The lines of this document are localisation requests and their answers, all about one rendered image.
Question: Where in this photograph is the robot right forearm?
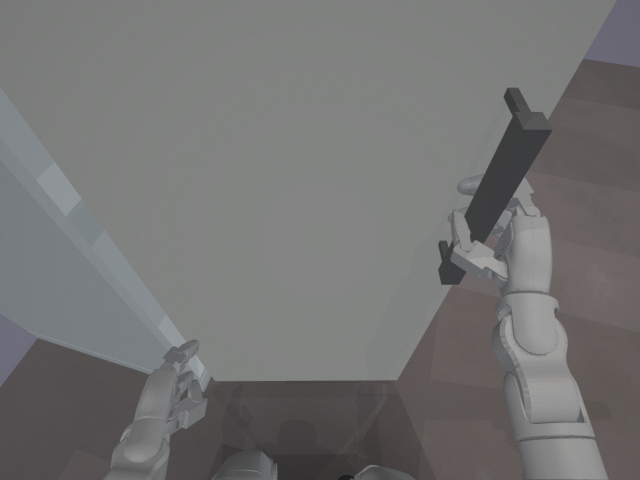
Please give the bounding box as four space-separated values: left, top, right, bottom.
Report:
491 291 609 480

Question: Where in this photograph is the robot left thigh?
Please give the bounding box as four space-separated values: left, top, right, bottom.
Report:
212 451 277 480

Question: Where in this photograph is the fridge door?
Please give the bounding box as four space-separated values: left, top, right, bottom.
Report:
0 0 617 381

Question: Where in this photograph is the robot right hand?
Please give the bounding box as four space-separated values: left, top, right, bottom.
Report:
448 174 552 297

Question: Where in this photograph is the handle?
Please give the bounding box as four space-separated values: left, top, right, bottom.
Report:
438 88 553 285

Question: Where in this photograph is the robot left forearm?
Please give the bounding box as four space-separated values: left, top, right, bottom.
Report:
102 418 171 480

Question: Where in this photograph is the robot right shin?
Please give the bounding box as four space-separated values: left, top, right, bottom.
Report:
357 465 380 476

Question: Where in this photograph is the robot left hand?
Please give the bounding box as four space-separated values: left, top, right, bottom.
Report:
134 340 207 435

